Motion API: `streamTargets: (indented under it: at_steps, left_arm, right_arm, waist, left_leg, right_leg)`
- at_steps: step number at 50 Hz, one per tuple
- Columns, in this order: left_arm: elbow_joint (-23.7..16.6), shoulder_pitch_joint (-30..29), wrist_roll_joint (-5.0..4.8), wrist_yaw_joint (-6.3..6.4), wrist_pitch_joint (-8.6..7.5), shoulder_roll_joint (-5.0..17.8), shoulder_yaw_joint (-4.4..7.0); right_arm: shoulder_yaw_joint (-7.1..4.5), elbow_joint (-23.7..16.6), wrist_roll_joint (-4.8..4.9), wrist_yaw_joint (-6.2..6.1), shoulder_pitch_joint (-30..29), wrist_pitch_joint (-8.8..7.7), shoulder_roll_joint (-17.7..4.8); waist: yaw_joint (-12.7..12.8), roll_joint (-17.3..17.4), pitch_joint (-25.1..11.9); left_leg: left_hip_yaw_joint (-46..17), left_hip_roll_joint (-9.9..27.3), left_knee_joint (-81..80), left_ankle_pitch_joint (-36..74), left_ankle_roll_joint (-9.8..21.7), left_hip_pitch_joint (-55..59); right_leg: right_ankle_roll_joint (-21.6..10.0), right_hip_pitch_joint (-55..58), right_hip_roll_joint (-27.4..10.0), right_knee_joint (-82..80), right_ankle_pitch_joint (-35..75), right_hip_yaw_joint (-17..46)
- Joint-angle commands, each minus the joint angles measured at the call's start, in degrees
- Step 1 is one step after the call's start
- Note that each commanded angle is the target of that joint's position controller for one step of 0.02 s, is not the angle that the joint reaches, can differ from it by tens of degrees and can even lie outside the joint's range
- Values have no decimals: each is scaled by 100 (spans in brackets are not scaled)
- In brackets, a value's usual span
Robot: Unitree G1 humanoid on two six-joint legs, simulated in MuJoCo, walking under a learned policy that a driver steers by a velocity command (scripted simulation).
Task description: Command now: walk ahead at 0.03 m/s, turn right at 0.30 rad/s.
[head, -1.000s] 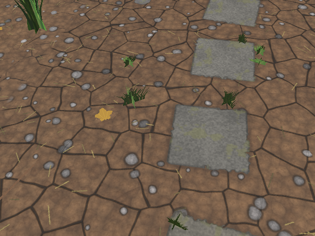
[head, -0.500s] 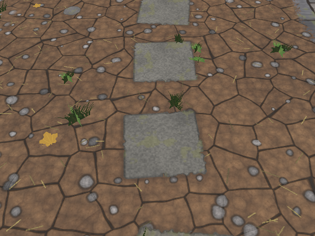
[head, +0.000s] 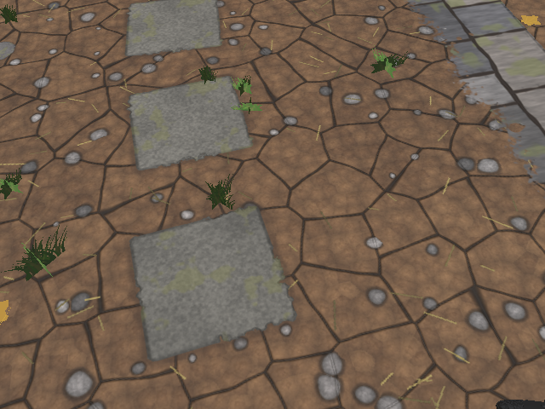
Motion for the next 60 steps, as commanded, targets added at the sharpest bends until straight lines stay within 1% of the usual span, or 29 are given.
streamTargets:
  at_steps: [1,3,4,5,6,7,10,17,20,21,22,23,24,26,27,29,33,37,40,42,43,44,45,46,47,48,51,55,60]
  left_arm:
    - [-358,-136,33,17,-35,706,148]
    - [-286,-243,35,10,-66,321,-23]
    - [-181,64,166,-13,-137,93,-110]
    - [-72,671,358,-34,-206,162,-96]
    - [33,796,319,-30,-218,256,-66]
    - [27,526,316,-20,-214,454,-33]
    - [-58,76,203,16,-118,621,73]
    - [-108,83,112,15,-163,224,124]
    - [-10,364,90,-55,-226,260,177]
    - [5,329,125,-57,-225,582,264]
    - [-39,162,158,-48,-219,870,346]
    - [-137,81,249,-32,-244,779,322]
    - [-217,73,272,-8,-266,637,262]
    - [-281,-271,133,45,-296,527,213]
    - [-270,-257,82,73,-298,526,209]
    - [-229,-92,113,116,-213,592,230]
    - [-174,105,127,127,-81,762,290]
    - [-144,-12,70,38,-65,954,354]
    - [-89,-89,-58,-41,-137,987,375]
    - [-34,-89,-153,-68,-220,945,371]
    - [13,68,-70,-79,-278,713,305]
    - [-400,-212,256,-93,-341,183,107]
    - [-540,-603,163,-125,-454,379,147]
    - [-596,-707,-48,-188,-512,625,223]
    - [-559,-712,-88,-221,-555,758,267]
    - [-484,-690,2,-208,-583,807,301]
    - [-298,-498,134,-231,-681,613,266]
    - [-167,-657,60,-258,-685,258,81]
    - [-341,-1112,-60,-332,-682,294,7]
  right_arm:
    - [-143,-361,34,64,-71,-130,-512]
    - [-94,-269,-1,132,114,-195,-321]
    - [-83,-311,-110,121,55,-224,-431]
    - [-132,-430,-154,92,-112,-209,-849]
    - [-37,-344,-189,102,-264,-192,-511]
    - [-31,-334,-69,151,-280,-188,-413]
    - [-172,-321,92,193,-126,-172,-868]
    - [-269,-436,138,44,93,37,-923]
    - [-321,-597,202,-9,-278,185,-954]
    - [-290,-721,218,-16,-366,216,-817]
    - [-264,-744,206,-6,-255,216,-741]
    - [-306,-677,117,-1,-108,198,-841]
    - [-416,-574,96,7,78,185,-1047]
    - [-436,-408,171,30,268,276,-914]
    - [-391,-396,188,30,201,309,-767]
    - [-316,-481,235,72,7,323,-595]
    - [-213,-727,208,176,-377,330,-452]
    - [-220,-803,195,236,-302,340,-519]
    - [-280,-830,189,260,-157,405,-564]
    - [-375,-707,187,238,339,441,-647]
    - [-520,-568,217,178,938,431,-955]
    - [-700,-589,212,96,1405,333,-1757]
    - [-587,-578,112,182,1617,108,-1498]
    - [-460,-532,111,212,1371,-49,-1159]
    - [-389,-494,164,206,1141,-123,-932]
    - [-345,-512,177,179,897,-131,-862]
    - [-290,-561,30,71,658,-176,-838]
    - [-264,-315,41,51,942,-270,-863]
    - [-285,2,63,118,1319,-325,-1050]
  waist:
    - [-2,-850,-813]
    - [-237,-782,-780]
    - [-121,-531,-855]
    - [347,359,-949]
    - [427,768,-893]
    - [246,718,-725]
    - [-11,626,-574]
    - [-78,811,-935]
    - [95,572,-903]
    - [-39,-25,-712]
    - [-176,-933,-424]
    - [-84,-1336,-401]
    - [-93,-866,-461]
    - [-295,-341,-293]
    - [-226,-418,-241]
    - [-66,-677,-212]
    - [175,-779,-333]
    - [139,-923,-368]
    - [23,-991,-408]
    - [-270,-820,-662]
    - [-490,-257,-967]
    - [-529,1439,-1057]
    - [-883,1034,-1331]
    - [-707,752,-760]
    - [-550,604,-323]
    - [-419,474,-55]
    - [-238,555,-84]
    - [-463,618,-116]
    - [-741,526,178]
  left_leg:
    - [163,41,-490,-8,131,481]
    - [212,170,-1955,1234,370,1544]
    - [-295,580,-2219,2510,557,2242]
    - [-1024,1229,-1842,4072,1017,2614]
    - [-1319,1480,-1780,3855,1641,2260]
    - [-1314,1229,-1850,3148,1646,2028]
    - [-1264,848,-1752,2318,1383,1946]
    - [-2351,1225,-1619,3107,1838,2322]
    - [-2057,861,-1395,2487,1494,1685]
    - [-1458,386,-1005,1761,1157,1065]
    - [-599,-294,-385,454,740,310]
    - [-193,-503,672,-1642,460,-295]
    - [-268,-317,1864,-2123,312,-521]
    - [-337,-110,2498,-1589,134,-774]
    - [-266,-69,2477,-1264,60,-953]
    - [78,-43,2206,-895,-79,-963]
    - [432,216,1203,-736,-124,-652]
    - [816,258,346,-656,39,124]
    - [1003,157,-479,-452,292,602]
    - [1157,-119,-1487,152,664,1698]
    - [604,62,-1738,471,970,2898]
    - [-2164,1681,-1978,674,1972,4140]
    - [-3605,2312,-2699,-594,2808,3859]
    - [-3259,2197,-2950,-1554,2634,3491]
    - [-2827,1903,-3061,-2062,2338,3051]
    - [-2476,1668,-3116,-1916,2120,2703]
    - [-1647,1142,-3255,-778,1930,2173]
    - [-824,981,-3258,25,1758,2087]
    - [-710,1352,-3338,-57,1795,2294]
  right_leg:
    - [-821,735,-1614,-136,3024,1298]
    - [-539,460,-1388,-33,2518,1134]
    - [-218,230,-1123,5,1793,945]
    - [75,9,-654,334,153,443]
    - [389,81,-576,224,-645,137]
    - [519,225,-607,22,-404,15]
    - [473,135,-451,130,103,-204]
    - [523,-339,-273,713,-910,-524]
    - [395,298,-450,-180,-107,-503]
    - [151,556,-905,-495,497,-64]
    - [-343,766,-1620,-760,1673,707]
    - [-1028,1072,-2562,-877,3027,1416]
    - [-1342,1127,-2916,-801,3742,1470]
    - [-1042,1238,-2503,-590,3812,644]
    - [-906,1428,-2306,-562,3897,335]
    - [-855,1586,-2051,-592,4108,-148]
    - [-928,1860,-2190,-673,3872,-479]
    - [-873,1482,-2289,-646,3838,-850]
    - [-698,1410,-2364,-306,3711,-1008]
    - [-364,917,-2177,326,2678,-1332]
    - [-33,51,-1859,1344,1662,-1681]
    - [499,-2248,-925,3256,-1803,-1952]
    - [557,-2955,-590,4106,-2436,-667]
    - [471,-3190,-862,4189,-2039,-449]
    - [372,-3124,-1026,3917,-1538,-470]
    - [368,-2998,-1119,3558,-1125,-508]
    - [548,-2278,-1034,2849,7,-686]
    - [757,-1850,-1033,1520,914,-890]
    - [625,-1952,-1084,781,1098,-865]
Keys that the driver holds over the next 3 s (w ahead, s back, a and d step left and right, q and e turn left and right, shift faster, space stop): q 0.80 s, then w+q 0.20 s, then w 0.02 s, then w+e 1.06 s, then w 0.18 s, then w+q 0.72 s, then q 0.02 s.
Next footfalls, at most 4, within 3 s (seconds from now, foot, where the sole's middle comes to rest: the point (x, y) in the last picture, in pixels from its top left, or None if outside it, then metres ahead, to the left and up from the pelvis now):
0.08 left None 0.11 0.14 -0.78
0.86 left None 0.04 0.17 -0.78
1.38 right None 0.36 0.06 -0.78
1.86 left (171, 344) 0.61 0.34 -0.78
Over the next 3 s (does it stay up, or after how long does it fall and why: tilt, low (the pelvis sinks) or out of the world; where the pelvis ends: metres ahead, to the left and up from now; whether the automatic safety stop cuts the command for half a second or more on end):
stays up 1.04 0.24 -0.02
